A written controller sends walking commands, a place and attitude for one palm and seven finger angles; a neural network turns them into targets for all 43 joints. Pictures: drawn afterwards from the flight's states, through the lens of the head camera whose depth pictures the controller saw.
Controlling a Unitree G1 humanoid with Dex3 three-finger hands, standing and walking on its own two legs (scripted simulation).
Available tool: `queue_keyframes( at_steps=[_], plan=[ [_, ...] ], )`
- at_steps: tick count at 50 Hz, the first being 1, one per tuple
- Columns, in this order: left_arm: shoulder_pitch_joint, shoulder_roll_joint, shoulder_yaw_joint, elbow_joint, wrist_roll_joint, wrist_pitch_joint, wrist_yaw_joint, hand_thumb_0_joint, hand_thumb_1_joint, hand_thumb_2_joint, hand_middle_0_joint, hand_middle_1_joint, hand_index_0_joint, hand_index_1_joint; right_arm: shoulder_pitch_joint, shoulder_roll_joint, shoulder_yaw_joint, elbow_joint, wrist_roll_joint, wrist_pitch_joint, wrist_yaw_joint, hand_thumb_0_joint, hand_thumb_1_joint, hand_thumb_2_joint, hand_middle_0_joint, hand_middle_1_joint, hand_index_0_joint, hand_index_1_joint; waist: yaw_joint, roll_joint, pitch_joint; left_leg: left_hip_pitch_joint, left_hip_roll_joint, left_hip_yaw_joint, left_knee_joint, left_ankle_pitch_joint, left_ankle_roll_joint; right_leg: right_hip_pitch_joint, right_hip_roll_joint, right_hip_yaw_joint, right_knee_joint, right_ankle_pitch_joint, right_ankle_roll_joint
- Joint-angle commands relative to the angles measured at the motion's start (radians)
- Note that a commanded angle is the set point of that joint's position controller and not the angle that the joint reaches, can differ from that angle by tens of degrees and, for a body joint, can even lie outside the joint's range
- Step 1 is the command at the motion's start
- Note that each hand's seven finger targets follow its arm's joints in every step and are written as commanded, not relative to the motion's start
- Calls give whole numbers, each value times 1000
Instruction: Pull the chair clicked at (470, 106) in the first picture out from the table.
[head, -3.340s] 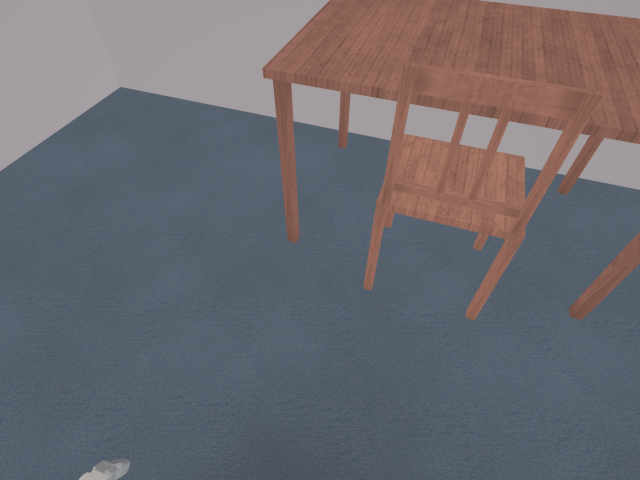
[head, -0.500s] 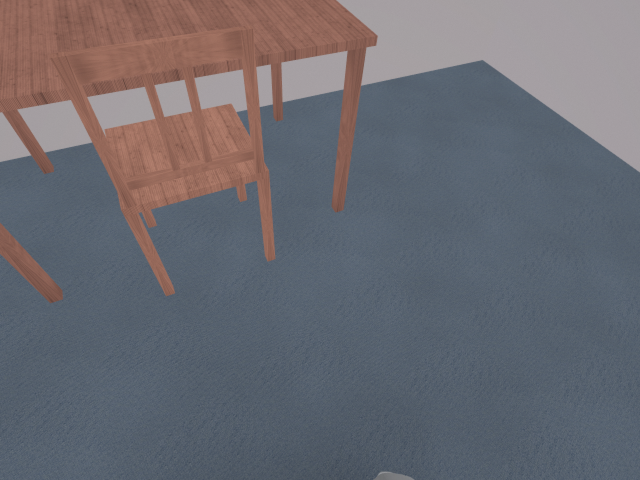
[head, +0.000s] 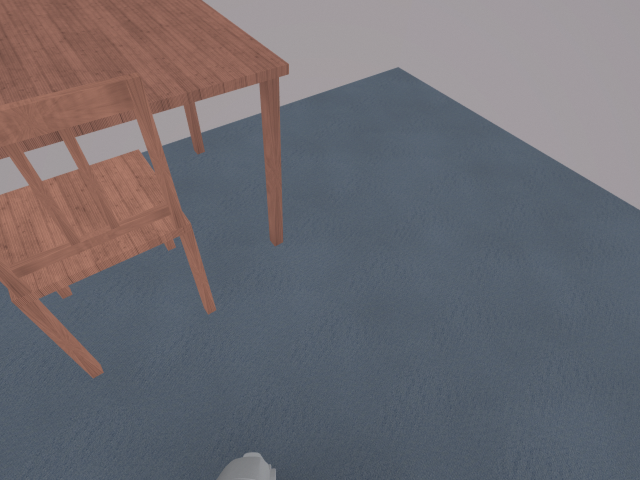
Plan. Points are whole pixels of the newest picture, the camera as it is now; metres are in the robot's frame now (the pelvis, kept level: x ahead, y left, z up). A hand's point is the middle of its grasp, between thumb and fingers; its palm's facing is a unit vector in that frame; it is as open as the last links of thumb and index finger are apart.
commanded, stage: walk to a spot facing it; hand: left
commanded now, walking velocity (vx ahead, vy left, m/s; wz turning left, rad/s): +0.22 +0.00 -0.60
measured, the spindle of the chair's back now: (46, 198) +0.58 +0.59 -0.09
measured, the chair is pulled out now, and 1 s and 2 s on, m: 0.00 0.00 0.00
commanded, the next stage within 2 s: turn to face it in 0.40 s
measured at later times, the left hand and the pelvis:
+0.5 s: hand (228, 373) +0.29 +0.17 -0.15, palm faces -0.30 -0.93 -0.20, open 7.4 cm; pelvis +0.13 +0.02 +0.00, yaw -19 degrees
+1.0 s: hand (218, 382) +0.29 +0.19 -0.18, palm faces -0.13 -0.98 -0.16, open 7.3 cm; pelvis +0.17 +0.02 +0.00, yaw -9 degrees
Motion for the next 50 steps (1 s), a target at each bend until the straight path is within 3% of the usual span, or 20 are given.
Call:
queue_keyframes(
  at_steps=[1, 2, 3, 5, 7, 9, 17, 23, 26, 27, 28, 29, 34, 39, 43, 44, 45, 46, 48, 50],
  plan=[
    [-21, 131, 60, -89, -22, -20, 4, 0, 900, 900, -200, -300, -200, -300, 343, -261, -71, 31, -15, -49, -48, 0, -900, -900, 200, 300, 200, 300, -167, 212, -200, 676, 213, -271, -236, -14, 99, -419, -9, -12, 513, 248, -56],
    [0, 87, 49, -111, -26, -24, -7, 0, 900, 900, -200, -300, -200, -300, 397, -312, -68, 41, -10, -44, -50, 0, -900, -900, 200, 300, 200, 300, -147, 371, -244, 719, 427, -568, -395, -44, 194, -581, 59, -63, 809, -179, -30],
    [-20, 108, 47, -112, -16, -17, -2, 0, 900, 900, -200, -300, -200, -300, 312, -283, -56, 23, 2, -36, -51, 0, -900, -900, 200, 300, 200, 300, -123, 299, -217, 589, 467, -591, -445, -225, 220, -603, -7, -11, 950, -169, -40],
    [-114, 90, 54, -112, -2, -8, -21, 0, 900, 900, -200, -300, -200, -300, 163, -154, -28, 0, 4, -46, -52, 0, -900, -900, 200, 300, 200, 300, -74, 172, 28, 319, 358, -358, -489, -199, 174, -637, -91, -41, 964, -2, -29],
    [-42, 54, 53, -83, 2, 26, -30, 0, 900, 900, -200, -300, -200, -300, 89, -85, -13, 1, 7, -52, -57, 0, -900, -900, 200, 300, 200, 300, -7, 169, 41, 215, 278, -120, -475, -18, 130, -562, -115, -72, 907, 84, -5],
    [-15, 38, 53, -78, 0, 47, -27, 0, 900, 900, -200, -300, -200, -300, 89, -77, -13, 5, 10, -53, -61, 0, -900, -900, 200, 300, 200, 300, 6, 145, -10, 218, 260, -12, -449, 141, 141, -533, -117, -90, 872, 109, 12],
    [-180, 30, 59, -167, 3, 79, -26, 0, 900, 900, -200, -300, -200, -300, 112, -106, -41, 16, 7, -27, -58, 0, -900, -900, 200, 300, 200, 300, -29, 128, 22, 326, 283, 114, -427, 208, 184, -592, -151, -133, 569, 163, 57],
    [-283, 41, 51, -214, 2, 62, -19, 0, 900, 900, -200, -300, -200, -300, 155, -139, -59, 28, -4, -1, -49, 0, -900, -900, 200, 300, 200, 300, -71, 159, 2, 400, 313, 164, -301, 367, 167, -489, -101, -194, 366, 69, 32],
    [-179, 66, 51, -188, 8, 34, -7, 0, 900, 900, -200, -300, -200, -300, 163, -140, -56, 28, -1, 5, -43, 0, -900, -900, 200, 300, 200, 300, -14, 100, -77, 369, 269, 201, -70, 453, 104, -250, -55, -216, 124, 199, -5],
    [-80, 142, 63, -155, 16, 13, 7, 0, 900, 900, -200, -300, -200, -300, 193, -97, -45, 25, 10, 6, -35, 0, -900, -900, 200, 300, 200, 300, 27, -88, -170, 185, 195, 235, 155, 285, 49, 7, -192, -54, 53, 485, -57],
    [-7, 236, 75, -122, 7, -2, 22, 0, 900, 900, -200, -300, -200, -300, 176, -16, -19, -6, 17, 10, -35, 0, -900, -900, 200, 300, 200, 300, 36, -288, -236, -39, 51, 185, 385, -370, -4, 127, -451, 231, 43, 974, -178],
    [3, 222, 65, -112, -12, 2, 33, 0, 900, 900, -200, -300, -200, -300, 140, -28, -14, -4, 20, 26, -54, 0, -900, -900, 200, 300, 200, 300, 51, -191, -281, 2, 41, 9, 429, -433, 7, 70, -454, 167, 32, 1012, -237],
    [-248, 126, 25, -121, 1, 5, 48, 0, 900, 900, -200, -300, -200, -300, 191, 8, -3, 88, 13, 52, -50, 0, -900, -900, 200, 300, 200, 300, -51, -125, -97, 99, 15, -31, 308, -267, 1, -193, -343, -80, -40, 661, -168],
    [-226, 154, 45, -111, 2, 24, 50, 0, 900, 900, -200, -300, -200, -300, 137, 6, -12, 62, 12, 58, -36, 0, -900, -900, 200, 300, 200, 300, -24, -132, -27, 97, -3, 17, 181, -235, 0, -218, -378, -129, -52, 502, -159],
    [-223, 150, 57, -124, -4, 36, 46, 0, 900, 900, -200, -300, -200, -300, 153, -9, -24, 36, 7, 53, -27, 0, -900, -900, 200, 300, 200, 300, -38, -100, -50, 206, -20, 55, -49, -80, 10, -245, -359, -196, 58, 381, -89],
    [-227, 135, 58, -134, -12, 41, 44, 0, 900, 900, -200, -300, -200, -300, 194, -32, -31, 40, 5, 46, -25, 0, -900, -900, 200, 300, 200, 300, -65, -13, -70, 282, 3, 19, -173, 30, 27, -298, -333, -228, 155, 297, -48],
    [-209, 86, 56, -163, -18, 52, 37, 0, 900, 900, -200, -300, -200, -300, 218, -114, -50, 27, -3, 38, -26, 0, -900, -900, 200, 300, 200, 300, -70, 234, -63, 323, 167, -265, -291, 200, 112, -454, -211, -278, 334, 40, 28],
    [-260, 49, 46, -207, -18, 53, 34, 0, 900, 900, -200, -300, -200, -300, 246, -192, -68, 15, -11, 38, -32, 0, -900, -900, 200, 300, 200, 300, -102, 364, -39, 303, 342, -496, -417, 298, 240, -566, -115, -246, 565, -250, 64],
    [-321, 61, 53, -210, -2, 54, 34, 0, 900, 900, -200, -300, -200, -300, 227, -175, -68, 21, -4, 26, -53, 0, -900, -900, 200, 300, 200, 300, -95, 255, -68, 323, 287, -512, -411, 217, 243, -652, -124, -83, 781, -144, 47],
    [-261, 74, 58, -174, -2, 47, 25, 0, 900, 900, -200, -300, -200, -300, 129, -138, -56, -9, -2, 15, -57, 0, -900, -900, 200, 300, 200, 300, -51, 144, -106, 391, 204, -366, -372, 307, 205, -653, -133, -67, 803, -4, 63]
  ],
)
